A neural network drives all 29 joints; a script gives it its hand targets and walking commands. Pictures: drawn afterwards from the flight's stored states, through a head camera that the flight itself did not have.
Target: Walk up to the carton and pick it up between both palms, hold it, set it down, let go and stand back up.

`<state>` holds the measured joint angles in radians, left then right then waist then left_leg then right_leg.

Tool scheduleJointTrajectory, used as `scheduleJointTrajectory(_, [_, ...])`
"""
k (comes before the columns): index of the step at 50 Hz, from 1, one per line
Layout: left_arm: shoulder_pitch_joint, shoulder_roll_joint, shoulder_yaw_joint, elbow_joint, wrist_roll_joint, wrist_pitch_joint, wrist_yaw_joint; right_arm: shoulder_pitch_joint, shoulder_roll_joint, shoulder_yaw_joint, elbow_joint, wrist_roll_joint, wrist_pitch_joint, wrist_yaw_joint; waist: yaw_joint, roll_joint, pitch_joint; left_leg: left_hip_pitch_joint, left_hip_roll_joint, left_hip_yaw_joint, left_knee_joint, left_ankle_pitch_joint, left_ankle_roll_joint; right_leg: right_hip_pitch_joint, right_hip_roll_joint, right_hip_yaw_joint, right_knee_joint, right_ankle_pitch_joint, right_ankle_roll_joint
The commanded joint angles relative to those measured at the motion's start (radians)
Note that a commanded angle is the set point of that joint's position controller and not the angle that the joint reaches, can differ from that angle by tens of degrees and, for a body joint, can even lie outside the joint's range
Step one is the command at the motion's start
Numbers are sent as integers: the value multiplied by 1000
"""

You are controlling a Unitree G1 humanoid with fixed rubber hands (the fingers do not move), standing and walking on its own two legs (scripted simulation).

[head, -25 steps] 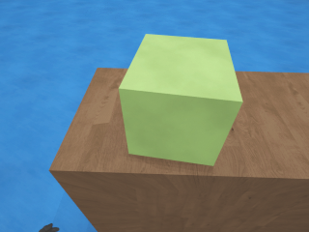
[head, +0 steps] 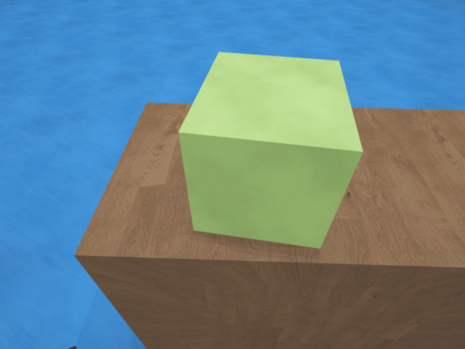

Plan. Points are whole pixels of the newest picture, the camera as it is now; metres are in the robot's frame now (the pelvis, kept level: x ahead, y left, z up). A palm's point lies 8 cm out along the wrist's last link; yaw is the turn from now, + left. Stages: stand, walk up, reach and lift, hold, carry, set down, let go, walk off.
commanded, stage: stand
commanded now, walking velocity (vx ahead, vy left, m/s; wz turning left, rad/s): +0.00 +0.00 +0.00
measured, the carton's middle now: (266, 145) +0.50 -0.04 +0.12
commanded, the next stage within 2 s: none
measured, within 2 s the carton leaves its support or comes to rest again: neither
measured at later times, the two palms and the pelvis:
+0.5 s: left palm out of the picture +0.08 +0.32 -0.09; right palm out of the picture +0.08 -0.28 -0.10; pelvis -0.01 +0.00 +0.00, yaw +0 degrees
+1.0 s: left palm out of the picture +0.07 +0.32 -0.09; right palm out of the picture +0.07 -0.28 -0.10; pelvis -0.01 +0.00 +0.00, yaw +0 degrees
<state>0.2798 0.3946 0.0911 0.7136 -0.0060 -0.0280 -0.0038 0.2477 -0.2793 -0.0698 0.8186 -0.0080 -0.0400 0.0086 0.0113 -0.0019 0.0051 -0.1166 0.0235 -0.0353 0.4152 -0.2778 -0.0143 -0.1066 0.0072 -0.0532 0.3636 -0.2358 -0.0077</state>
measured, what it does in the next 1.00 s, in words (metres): stands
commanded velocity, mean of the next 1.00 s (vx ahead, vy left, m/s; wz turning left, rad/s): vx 0.00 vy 0.00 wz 0.00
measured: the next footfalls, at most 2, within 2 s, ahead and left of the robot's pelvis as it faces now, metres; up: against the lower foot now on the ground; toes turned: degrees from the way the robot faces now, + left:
none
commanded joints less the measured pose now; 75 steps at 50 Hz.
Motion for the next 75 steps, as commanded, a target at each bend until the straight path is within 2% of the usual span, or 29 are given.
scheduleJointTrajectory(1, [-50,174,-2,20,30,-16,11,-104,-258,-39,-47,-20,3,-15,-3,104,59,-48,82,-68,-66,285,35,-5,-134,106,1,256,-48])
scheduleJointTrajectory(4, [-58,183,3,21,32,-20,10,-113,-265,-39,-44,-16,3,-13,-3,120,70,-52,81,-75,-68,294,33,-14,-136,111,1,263,-50])
scheduleJointTrajectory(7, [-62,174,1,30,26,-21,9,-98,-257,-36,-35,-14,3,-13,-2,90,75,-63,84,-75,-69,275,35,-7,-132,114,-4,248,-47])
scheduleJointTrajectory(11, [-58,186,1,44,31,-20,9,-111,-254,-35,-31,-13,5,-14,-4,125,69,-63,82,-71,-74,271,35,-2,-133,110,-4,246,-47])
scheduleJointTrajectory(12, [-59,178,1,44,29,-22,7,-109,-244,-33,-31,-15,3,-15,-5,92,88,-66,83,-73,-78,278,36,-16,-132,111,-4,248,-46])
scheduleJointTrajectory(13, [-62,180,-3,45,29,-22,7,-102,-258,-34,-27,-14,0,-15,-7,125,73,-63,84,-71,-77,272,32,-2,-135,114,-11,258,-45])
scheduleJointTrajectory(15, [-70,183,4,43,29,-20,6,-122,-253,-33,-24,-13,3,-14,4,111,78,-66,83,-77,-80,266,34,-11,-134,112,-1,245,-46])
scheduleJointTrajectory(18, [-60,174,-2,56,28,-19,8,-117,-263,-37,-15,-17,5,-18,5,144,78,-65,83,-72,-84,282,34,-6,-134,114,-10,248,-47])
scheduleJointTrajectory(19, [-66,184,0,58,30,-17,11,-121,-262,-38,-19,-14,3,-16,-3,109,76,-52,85,-77,-79,266,33,-7,-132,115,-14,250,-52])
scheduleJointTrajectory(25, [-63,173,-3,66,26,-20,10,-108,-267,-36,-8,-15,2,-15,-4,108,70,-54,84,-77,-80,274,31,-2,-136,113,-16,262,-49])
scheduleJointTrajectory(26, [-86,172,-4,64,24,-17,7,-125,-257,-35,-11,-13,6,-18,-7,149,98,-78,81,-67,-78,265,32,-13,-140,117,-24,253,-46])
scheduleJointTrajectory(28, [-74,177,-4,77,28,-16,10,-120,-252,-33,-6,-17,6,-19,-5,112,105,-73,87,-76,-85,264,34,-19,-133,110,-20,241,-44])
scheduleJointTrajectory(30, [-75,169,-1,79,26,-18,10,-127,-260,-35,0,-14,6,-18,-2,142,92,-76,83,-77,-94,262,28,0,-135,112,-18,245,-44])
scheduleJointTrajectory(34, [-80,164,-6,79,27,-18,10,-126,-249,-31,-3,-11,3,-19,-14,134,92,-71,82,-77,-93,251,31,-11,-139,120,-21,247,-47])
scheduleJointTrajectory(39, [-72,171,-5,91,27,-17,11,-116,-265,-33,17,-11,9,-21,4,141,90,-75,82,-81,-101,253,30,2,-135,116,-19,231,-48])
scheduleJointTrajectory(40, [-74,181,-2,93,27,-17,10,-132,-260,-32,7,-15,9,-21,1,116,98,-70,84,-78,-99,243,29,-15,-136,117,-16,231,-48])
scheduleJointTrajectory(42, [-75,174,-3,93,25,-17,10,-122,-263,-29,11,-11,6,-18,-2,155,103,-81,83,-78,-101,263,32,-7,-137,117,-19,243,-46])
scheduleJointTrajectory(48, [-81,173,-8,100,26,-18,8,-136,-269,-33,20,-12,7,-21,-4,117,86,-51,86,-75,-94,273,32,-10,-133,115,-28,250,-44])
scheduleJointTrajectory(49, [-83,171,-4,102,20,-16,10,-126,-259,-32,15,-13,7,-23,-4,150,101,-74,85,-76,-97,268,37,-11,-140,123,-24,249,-44])
scheduleJointTrajectory(50, [-75,182,-5,105,23,-19,11,-121,-253,-26,26,-8,8,-22,-2,131,119,-78,87,-86,-106,257,35,-23,-141,127,-27,239,-45])
scheduleJointTrajectory(51, [-68,175,-7,111,21,-16,8,-136,-254,-27,22,-10,7,-23,1,168,135,-84,82,-72,-100,243,30,-32,-145,127,-40,241,-46])
scheduleJointTrajectory(52, [-72,178,-4,111,23,-16,10,-119,-243,-24,21,-10,7,-21,-15,137,106,-64,81,-81,-108,235,30,-19,-140,123,-26,223,-46])
scheduleJointTrajectory(53, [-74,178,-3,110,24,-17,10,-126,-264,-28,30,-6,8,-22,0,164,122,-91,84,-83,-111,236,33,-14,-139,127,-32,220,-47])
scheduleJointTrajectory(55, [-87,181,-1,110,25,-15,9,-119,-255,-25,32,-9,8,-20,-12,121,122,-74,82,-84,-109,230,27,-29,-134,115,-37,213,-44])
scheduleJointTrajectory(59, [-75,174,-4,115,22,-16,8,-118,-267,-26,40,-10,7,-26,-5,158,149,-109,88,-83,-133,200,34,-27,-137,124,-34,198,-44])
scheduleJointTrajectory(62, [-88,163,-7,121,24,-16,8,-131,-256,-24,44,-4,8,-24,-10,127,112,-77,84,-82,-124,197,29,-15,-132,121,-35,203,-40])
scheduleJointTrajectory(67, [-80,172,-5,129,21,-17,6,-135,-263,-25,55,-12,4,-24,1,159,121,-83,85,-80,-117,211,29,-20,-136,131,-39,201,-44])
scheduleJointTrajectory(70, [-77,173,-5,128,21,-17,10,-131,-263,-25,53,-13,8,-23,0,119,138,-88,89,-89,-121,224,30,-28,-138,126,-40,207,-45])
scheduleJointTrajectory(75, [-91,178,-7,134,24,-15,8,-135,-266,-24,52,-8,10,-23,-16,124,119,-78,81,-81,-122,208,25,-28,-132,116,-37,202,-44])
